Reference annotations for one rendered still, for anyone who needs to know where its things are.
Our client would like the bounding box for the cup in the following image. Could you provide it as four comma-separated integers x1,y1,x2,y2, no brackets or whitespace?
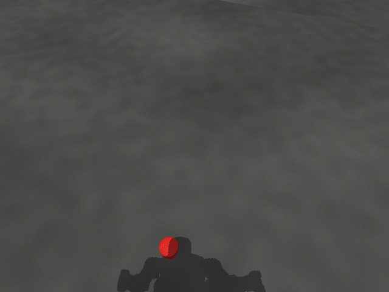
159,237,178,259

